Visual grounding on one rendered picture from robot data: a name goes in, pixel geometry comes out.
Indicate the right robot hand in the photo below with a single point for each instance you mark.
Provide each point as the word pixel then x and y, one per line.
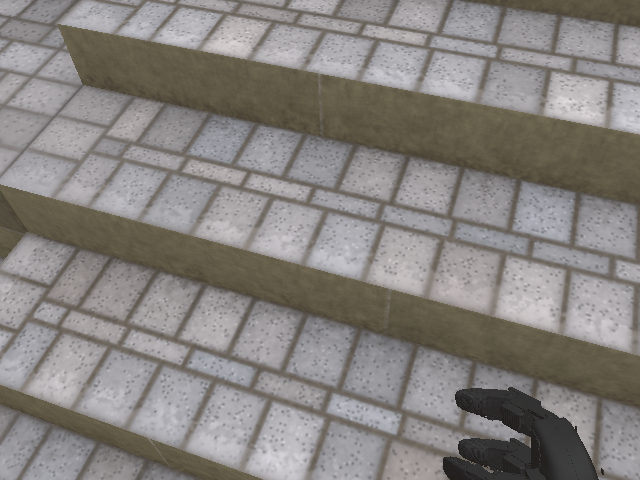
pixel 556 453

